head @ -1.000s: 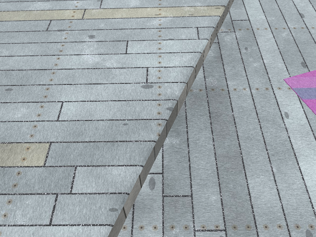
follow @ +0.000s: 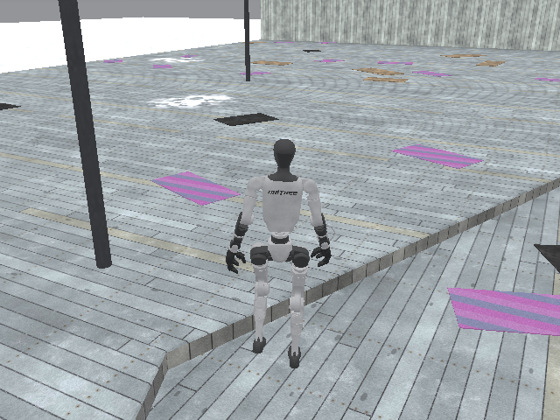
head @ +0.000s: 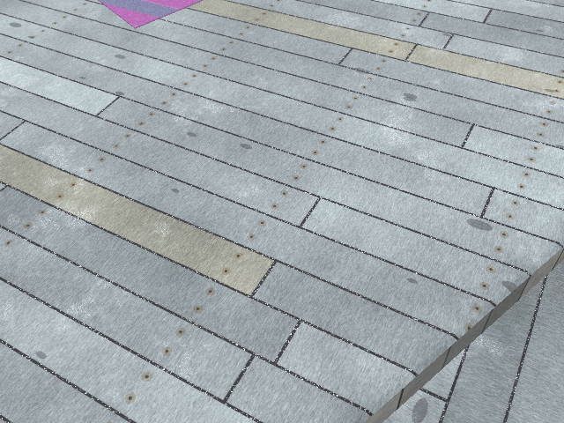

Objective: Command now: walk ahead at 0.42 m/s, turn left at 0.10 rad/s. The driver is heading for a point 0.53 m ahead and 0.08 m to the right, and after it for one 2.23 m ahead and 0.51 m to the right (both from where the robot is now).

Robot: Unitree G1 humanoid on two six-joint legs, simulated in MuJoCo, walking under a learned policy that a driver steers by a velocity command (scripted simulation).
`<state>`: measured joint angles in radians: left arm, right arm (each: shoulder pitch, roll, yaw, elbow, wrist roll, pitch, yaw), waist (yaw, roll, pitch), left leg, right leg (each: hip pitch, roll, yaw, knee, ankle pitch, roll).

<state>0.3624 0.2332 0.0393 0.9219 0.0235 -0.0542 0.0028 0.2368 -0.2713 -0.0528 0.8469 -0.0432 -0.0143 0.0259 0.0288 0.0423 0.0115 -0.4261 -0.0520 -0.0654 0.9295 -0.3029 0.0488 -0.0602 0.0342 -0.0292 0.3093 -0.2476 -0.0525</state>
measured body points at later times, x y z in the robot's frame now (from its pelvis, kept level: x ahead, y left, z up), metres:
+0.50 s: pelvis +0.26 +0.06 -0.02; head +0.29 +0.10 +0.43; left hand +0.30 +0.32 -0.18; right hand +0.32 -0.18 -0.15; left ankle +0.16 +0.11 -0.75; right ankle +0.16 -0.09 -0.57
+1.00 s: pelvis +0.54 +0.09 +0.10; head +0.56 +0.10 +0.55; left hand +0.52 +0.31 -0.05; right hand +0.73 -0.18 +0.07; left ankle +0.71 +0.24 -0.49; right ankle +0.48 +0.06 -0.62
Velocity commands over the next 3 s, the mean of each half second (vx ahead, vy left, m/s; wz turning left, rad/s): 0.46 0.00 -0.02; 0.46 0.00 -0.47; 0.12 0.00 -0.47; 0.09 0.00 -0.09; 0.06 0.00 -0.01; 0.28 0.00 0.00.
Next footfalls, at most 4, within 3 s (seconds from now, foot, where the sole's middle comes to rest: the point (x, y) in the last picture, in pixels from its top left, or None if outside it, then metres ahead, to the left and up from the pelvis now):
0.20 left None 0.20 0.11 -0.78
0.74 right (296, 400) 0.52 0.05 -0.66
1.14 left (244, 289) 0.81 0.19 -0.66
1.50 right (334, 341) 0.66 -0.03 -0.66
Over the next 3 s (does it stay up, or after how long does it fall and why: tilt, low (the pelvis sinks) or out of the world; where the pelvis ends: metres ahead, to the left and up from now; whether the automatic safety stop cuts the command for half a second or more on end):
stays up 0.78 0.06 0.13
